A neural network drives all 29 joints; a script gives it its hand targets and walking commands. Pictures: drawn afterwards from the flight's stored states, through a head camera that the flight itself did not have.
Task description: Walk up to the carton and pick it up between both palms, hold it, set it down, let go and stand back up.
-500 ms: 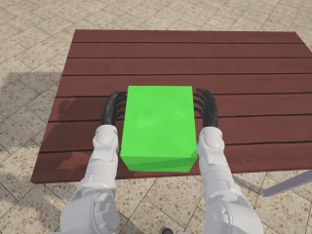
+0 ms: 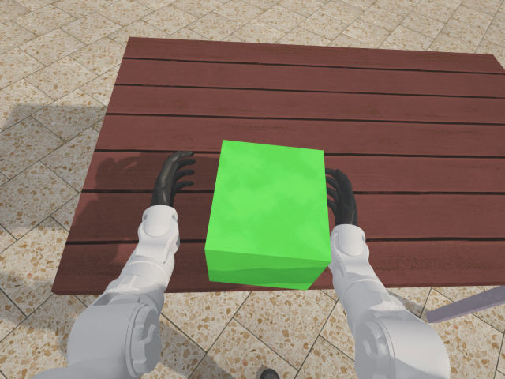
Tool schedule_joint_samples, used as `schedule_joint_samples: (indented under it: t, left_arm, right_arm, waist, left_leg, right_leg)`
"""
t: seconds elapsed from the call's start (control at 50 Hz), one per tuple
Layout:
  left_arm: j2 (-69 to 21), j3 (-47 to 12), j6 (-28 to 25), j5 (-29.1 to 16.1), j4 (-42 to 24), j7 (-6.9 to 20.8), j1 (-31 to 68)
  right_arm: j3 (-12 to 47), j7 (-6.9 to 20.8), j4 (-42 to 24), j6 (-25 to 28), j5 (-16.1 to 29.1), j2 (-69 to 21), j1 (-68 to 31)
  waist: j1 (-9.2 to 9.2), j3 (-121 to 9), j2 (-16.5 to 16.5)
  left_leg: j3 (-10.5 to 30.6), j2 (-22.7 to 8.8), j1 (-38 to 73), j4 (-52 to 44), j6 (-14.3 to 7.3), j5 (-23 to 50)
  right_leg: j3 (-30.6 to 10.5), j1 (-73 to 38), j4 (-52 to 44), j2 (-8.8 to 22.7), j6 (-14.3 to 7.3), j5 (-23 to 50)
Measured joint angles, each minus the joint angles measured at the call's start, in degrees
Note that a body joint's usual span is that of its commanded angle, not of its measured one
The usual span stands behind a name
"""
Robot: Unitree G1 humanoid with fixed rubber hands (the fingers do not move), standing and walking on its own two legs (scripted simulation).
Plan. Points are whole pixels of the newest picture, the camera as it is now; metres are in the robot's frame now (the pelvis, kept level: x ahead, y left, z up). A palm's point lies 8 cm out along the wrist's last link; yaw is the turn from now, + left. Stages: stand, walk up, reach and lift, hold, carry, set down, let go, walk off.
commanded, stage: set down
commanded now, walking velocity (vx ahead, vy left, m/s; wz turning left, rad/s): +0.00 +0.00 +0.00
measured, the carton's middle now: (265, 216) +0.37 -0.04 +0.00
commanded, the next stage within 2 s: none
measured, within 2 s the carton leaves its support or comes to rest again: neither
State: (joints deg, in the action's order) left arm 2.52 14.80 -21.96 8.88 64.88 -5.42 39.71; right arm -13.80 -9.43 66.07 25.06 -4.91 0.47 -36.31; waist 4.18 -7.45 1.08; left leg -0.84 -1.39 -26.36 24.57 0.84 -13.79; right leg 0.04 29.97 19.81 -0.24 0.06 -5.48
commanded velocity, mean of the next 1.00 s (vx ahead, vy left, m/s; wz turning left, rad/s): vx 0.00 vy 0.00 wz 0.00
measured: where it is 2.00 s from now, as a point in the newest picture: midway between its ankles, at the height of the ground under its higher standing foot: outside the picture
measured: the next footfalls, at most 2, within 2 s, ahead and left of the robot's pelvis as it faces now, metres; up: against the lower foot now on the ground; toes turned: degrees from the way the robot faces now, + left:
none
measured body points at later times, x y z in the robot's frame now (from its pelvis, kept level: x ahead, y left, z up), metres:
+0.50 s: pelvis -0.03 +0.00 +0.00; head +0.00 +0.02 +0.45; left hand +0.34 +0.15 +0.01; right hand +0.32 -0.18 +0.01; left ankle -0.04 +0.12 -0.74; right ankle +0.03 -0.12 -0.74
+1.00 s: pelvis -0.04 +0.00 +0.00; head -0.04 +0.02 +0.45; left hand +0.28 +0.18 +0.02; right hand +0.27 -0.19 +0.02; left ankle -0.04 +0.12 -0.74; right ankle +0.03 -0.12 -0.74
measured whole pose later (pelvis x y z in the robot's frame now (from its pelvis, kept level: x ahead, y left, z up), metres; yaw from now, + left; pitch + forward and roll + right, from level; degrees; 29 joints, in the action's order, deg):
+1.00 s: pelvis -0.04 +0.00 +0.00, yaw +0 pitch -1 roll -1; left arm 6.8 -0.7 -9.2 -5.0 39.3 -4.2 14.7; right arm -7.8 -6.2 41.2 13.8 2.9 3.2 -12.9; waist -0.1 0.0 0.9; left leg -0.8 -1.4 -11.7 26.6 0.3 -14.0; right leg 0.1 14.4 19.8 -0.2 0.3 -4.7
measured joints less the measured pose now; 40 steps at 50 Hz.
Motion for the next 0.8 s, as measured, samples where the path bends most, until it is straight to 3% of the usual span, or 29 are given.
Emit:
schedule_joint_samples:
  t: [0.14, 0.38, 0.54, 0.66, 0.8]
  left_arm:
    - [0.8, -5.0, 0.3, -4.0, 1.7, -0.3, 1.0]
    - [0.8, -7.4, 0.9, -4.9, 2.4, 0.4, -2.5]
    - [1.6, -10.6, 1.2, -8.5, -2.4, 0.7, -10.4]
    - [3.3, -13.5, 2.9, -11.8, -5.7, 0.6, -13.2]
    - [3.8, -13.9, 6.4, -12.6, -12.5, 0.6, -16.5]
  right_arm:
    - [1.2, 1.3, 2.9, 0.0, 4.0, 2.2, -1.1]
    - [3.9, 2.1, 3.4, 0.3, 5.6, 2.8, 2.2]
    - [4.5, 2.6, -2.7, 0.2, 7.4, 2.8, 10.5]
    - [5.1, 3.2, -7.4, -3.3, 7.7, 2.8, 12.9]
    - [5.7, 3.2, -13.5, -6.6, 7.8, 2.8, 16.0]
  waist:
    - [-1.09, -1.1, 0.0]
    - [-1.91, 0.8, -0.2]
    - [-2.96, 1.9, -0.2]
    - [-3.24, 3.2, -0.2]
    - [-3.75, 5.1, -0.2]
  left_leg:
    - [0.0, 0.0, -1.4, 1.8, -0.1, -0.3]
    - [0.1, 0.0, 2.9, 2.0, -0.1, -0.2]
    - [0.1, 0.0, 6.5, 2.0, -0.3, -0.1]
    - [0.1, 0.0, 8.8, 2.0, -0.3, 0.1]
    - [0.1, 0.0, 11.4, 2.0, -0.4, 0.1]
  right_leg:
    - [0.0, 0.6, 0.0, 0.0, 0.0, 0.6]
    - [0.0, -3.9, 0.0, 0.0, 0.3, 0.9]
    - [0.0, -7.4, 0.0, 0.0, 0.3, 1.0]
    - [0.0, -9.7, 0.0, 0.0, 0.3, 1.2]
    - [0.0, -12.4, 0.0, 0.0, 0.3, 1.2]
